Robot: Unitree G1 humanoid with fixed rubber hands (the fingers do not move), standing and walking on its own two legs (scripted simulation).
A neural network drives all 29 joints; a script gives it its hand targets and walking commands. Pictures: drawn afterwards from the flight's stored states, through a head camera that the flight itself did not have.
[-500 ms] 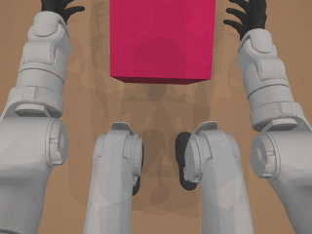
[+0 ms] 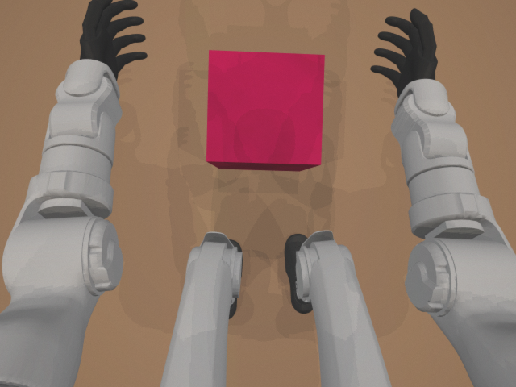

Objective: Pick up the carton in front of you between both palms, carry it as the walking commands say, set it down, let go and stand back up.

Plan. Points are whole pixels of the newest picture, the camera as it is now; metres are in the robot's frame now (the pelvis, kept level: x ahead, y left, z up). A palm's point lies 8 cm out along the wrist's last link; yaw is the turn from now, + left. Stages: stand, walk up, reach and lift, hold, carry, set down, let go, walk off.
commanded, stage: set down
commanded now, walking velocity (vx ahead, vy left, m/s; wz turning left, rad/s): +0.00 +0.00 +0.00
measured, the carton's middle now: (262, 122) +0.51 +0.01 -0.40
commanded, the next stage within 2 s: let go in 0.32 s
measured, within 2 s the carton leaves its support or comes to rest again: neither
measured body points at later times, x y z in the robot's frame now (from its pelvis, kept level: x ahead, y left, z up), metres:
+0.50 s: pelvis +0.04 +0.00 +0.14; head +0.33 +0.01 +0.48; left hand +0.52 +0.24 +0.02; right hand +0.51 -0.18 +0.01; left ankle +0.09 +0.10 -0.49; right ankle +0.10 -0.10 -0.49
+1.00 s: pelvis +0.10 -0.01 +0.23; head +0.23 +0.00 +0.66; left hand +0.35 +0.23 +0.13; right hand +0.34 -0.23 +0.14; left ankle +0.09 +0.10 -0.49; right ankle +0.10 -0.10 -0.49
